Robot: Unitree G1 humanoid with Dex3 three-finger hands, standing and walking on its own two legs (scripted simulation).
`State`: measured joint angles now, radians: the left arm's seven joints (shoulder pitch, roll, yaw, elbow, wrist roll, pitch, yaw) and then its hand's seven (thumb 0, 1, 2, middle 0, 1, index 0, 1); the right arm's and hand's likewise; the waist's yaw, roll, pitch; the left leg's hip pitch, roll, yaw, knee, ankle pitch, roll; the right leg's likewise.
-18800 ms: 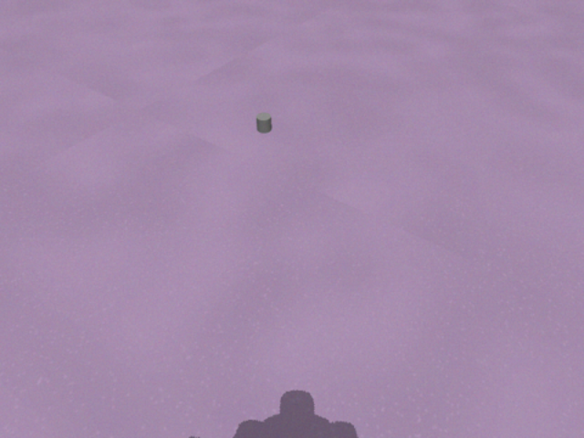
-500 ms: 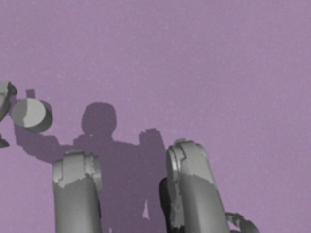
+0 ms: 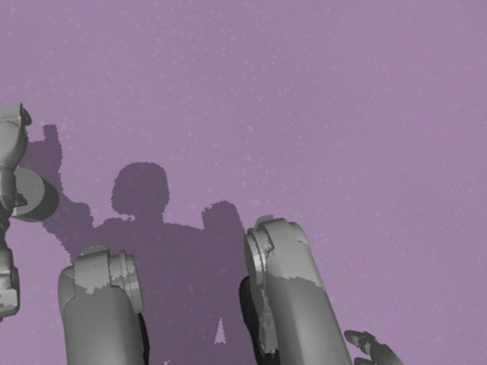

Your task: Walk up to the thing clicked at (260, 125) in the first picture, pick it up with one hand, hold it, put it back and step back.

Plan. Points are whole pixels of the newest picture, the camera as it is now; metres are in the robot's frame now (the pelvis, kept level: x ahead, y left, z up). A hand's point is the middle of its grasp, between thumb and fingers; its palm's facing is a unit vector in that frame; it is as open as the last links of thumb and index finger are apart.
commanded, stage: approach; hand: left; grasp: from above
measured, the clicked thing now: (26, 196) +0.44 +0.32 -0.28
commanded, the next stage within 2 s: rest palm in 0.40 s
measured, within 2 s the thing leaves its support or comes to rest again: neither
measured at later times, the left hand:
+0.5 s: hand out of the picture +0.42 +0.33 -0.17, palm faces -0.39 -0.06 -0.92, open 13.9 cm
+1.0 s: hand (15, 196) +0.43 +0.32 -0.23, palm faces -0.47 -0.12 -0.87, open 14.2 cm
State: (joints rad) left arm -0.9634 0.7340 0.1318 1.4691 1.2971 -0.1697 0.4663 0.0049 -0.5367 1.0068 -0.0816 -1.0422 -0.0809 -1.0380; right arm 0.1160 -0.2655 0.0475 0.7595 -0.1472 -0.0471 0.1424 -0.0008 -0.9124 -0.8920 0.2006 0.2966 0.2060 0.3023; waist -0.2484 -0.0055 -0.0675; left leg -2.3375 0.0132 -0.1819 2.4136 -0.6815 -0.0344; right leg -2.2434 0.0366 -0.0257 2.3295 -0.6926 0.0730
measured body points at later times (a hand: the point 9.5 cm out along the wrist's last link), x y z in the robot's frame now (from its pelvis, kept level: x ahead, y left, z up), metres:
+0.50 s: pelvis +0.00 +0.00 -0.01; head +0.22 +0.09 +0.37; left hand +0.44 +0.33 -0.12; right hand +0.09 -0.28 -0.11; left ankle +0.07 +0.14 -0.29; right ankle +0.10 -0.14 -0.29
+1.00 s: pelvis +0.00 +0.00 -0.02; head +0.25 +0.09 +0.34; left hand +0.45 +0.32 -0.18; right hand +0.03 -0.27 -0.11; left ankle +0.07 +0.14 -0.29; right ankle +0.10 -0.14 -0.29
